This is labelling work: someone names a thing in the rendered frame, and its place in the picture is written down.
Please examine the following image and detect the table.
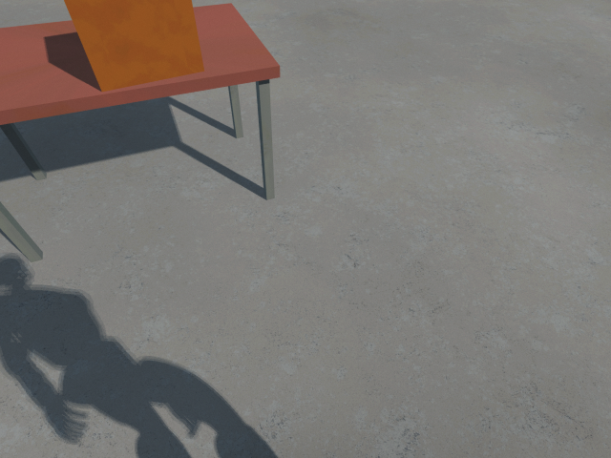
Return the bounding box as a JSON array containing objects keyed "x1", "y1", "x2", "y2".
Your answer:
[{"x1": 0, "y1": 3, "x2": 280, "y2": 262}]

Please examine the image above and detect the carton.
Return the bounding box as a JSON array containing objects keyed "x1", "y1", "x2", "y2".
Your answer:
[{"x1": 64, "y1": 0, "x2": 204, "y2": 92}]

